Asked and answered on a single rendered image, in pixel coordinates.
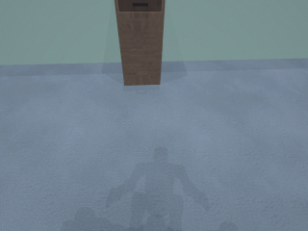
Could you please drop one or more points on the cabinet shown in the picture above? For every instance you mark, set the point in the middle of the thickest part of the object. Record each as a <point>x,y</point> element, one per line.
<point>140,36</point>

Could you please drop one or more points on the handle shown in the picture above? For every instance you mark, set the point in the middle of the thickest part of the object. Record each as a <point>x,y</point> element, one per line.
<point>140,4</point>

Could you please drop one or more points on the drawer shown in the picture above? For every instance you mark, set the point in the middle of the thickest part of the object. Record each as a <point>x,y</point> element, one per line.
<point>126,6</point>

